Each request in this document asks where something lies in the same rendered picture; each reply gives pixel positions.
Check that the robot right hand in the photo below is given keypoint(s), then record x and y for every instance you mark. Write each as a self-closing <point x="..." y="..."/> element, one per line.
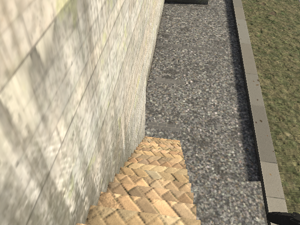
<point x="284" y="218"/>

